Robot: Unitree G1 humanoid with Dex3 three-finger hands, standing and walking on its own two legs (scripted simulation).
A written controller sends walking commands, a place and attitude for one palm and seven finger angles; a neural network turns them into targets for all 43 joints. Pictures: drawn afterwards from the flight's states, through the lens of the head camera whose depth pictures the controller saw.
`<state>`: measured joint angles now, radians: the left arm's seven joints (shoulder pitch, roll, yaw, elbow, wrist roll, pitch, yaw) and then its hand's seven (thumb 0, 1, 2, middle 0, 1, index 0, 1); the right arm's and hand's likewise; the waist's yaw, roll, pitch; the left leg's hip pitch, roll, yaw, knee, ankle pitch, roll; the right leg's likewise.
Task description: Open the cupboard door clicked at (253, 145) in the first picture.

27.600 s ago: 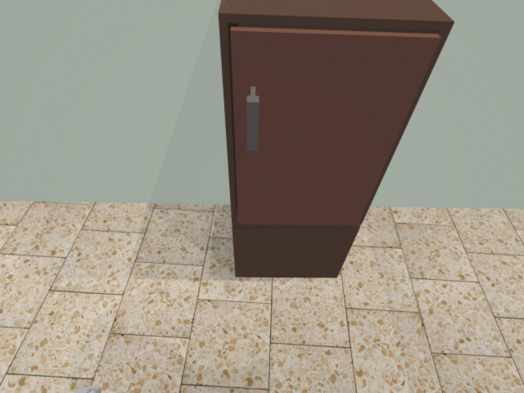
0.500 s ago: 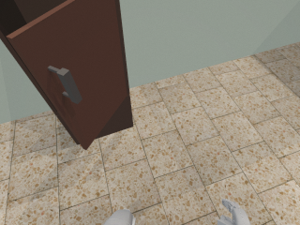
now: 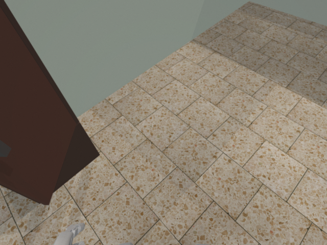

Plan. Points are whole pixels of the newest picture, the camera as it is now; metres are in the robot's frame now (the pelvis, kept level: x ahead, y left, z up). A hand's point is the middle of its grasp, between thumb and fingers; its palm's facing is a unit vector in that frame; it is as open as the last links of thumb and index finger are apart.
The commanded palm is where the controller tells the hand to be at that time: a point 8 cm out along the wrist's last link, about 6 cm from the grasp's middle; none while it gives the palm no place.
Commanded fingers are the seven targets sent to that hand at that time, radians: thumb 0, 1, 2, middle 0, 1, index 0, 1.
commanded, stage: walk to a spot facing it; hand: left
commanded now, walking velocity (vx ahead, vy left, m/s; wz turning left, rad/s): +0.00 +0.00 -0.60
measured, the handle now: out of the picture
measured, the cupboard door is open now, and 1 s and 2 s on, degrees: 42 42 42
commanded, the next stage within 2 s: turn to face it in 1.88 s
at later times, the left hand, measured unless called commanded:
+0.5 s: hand (104, 239) +0.15 +0.17 -0.15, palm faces -0.25 -0.95 -0.16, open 7.4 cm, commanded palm none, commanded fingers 0.00 0.90 0.90 -0.20 -0.30 -0.20 -0.30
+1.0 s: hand (156, 200) +0.26 +0.04 -0.15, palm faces -0.46 -0.87 -0.17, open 7.3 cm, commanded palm none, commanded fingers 0.00 0.90 0.90 -0.20 -0.30 -0.20 -0.30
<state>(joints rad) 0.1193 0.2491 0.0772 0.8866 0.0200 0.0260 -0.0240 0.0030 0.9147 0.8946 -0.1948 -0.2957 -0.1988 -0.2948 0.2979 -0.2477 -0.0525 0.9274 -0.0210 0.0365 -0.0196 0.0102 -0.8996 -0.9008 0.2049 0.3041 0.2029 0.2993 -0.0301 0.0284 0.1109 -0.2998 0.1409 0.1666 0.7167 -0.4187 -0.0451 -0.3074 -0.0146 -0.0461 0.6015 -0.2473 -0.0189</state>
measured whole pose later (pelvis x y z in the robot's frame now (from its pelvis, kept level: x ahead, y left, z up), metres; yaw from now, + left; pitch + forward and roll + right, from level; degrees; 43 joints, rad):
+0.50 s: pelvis +0.02 +0.01 +0.02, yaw -17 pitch +1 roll -1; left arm 0.20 0.22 0.10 0.93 0.03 0.06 -0.06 0.01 0.91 0.89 -0.20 -0.30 -0.20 -0.30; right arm 0.32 -0.16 -0.02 0.91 -0.04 -0.02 -0.03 0.01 -0.90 -0.90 0.21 0.30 0.20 0.30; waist 0.00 -0.02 0.06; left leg -0.18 0.09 0.14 0.44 -0.27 -0.01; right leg -0.52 -0.02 -0.03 1.02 -0.35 0.02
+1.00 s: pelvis +0.15 -0.11 +0.02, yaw -31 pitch +1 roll -1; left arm 0.28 0.16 0.06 1.03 0.02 -0.05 -0.02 0.00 0.92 0.89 -0.20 -0.30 -0.20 -0.30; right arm 0.18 -0.19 -0.06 0.94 -0.03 -0.01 0.02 0.01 -0.91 -0.90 0.20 0.30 0.20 0.30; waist -0.01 0.00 0.08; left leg -0.56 0.11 0.05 0.87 -0.23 -0.06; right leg -0.09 0.05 -0.04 0.36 -0.28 -0.06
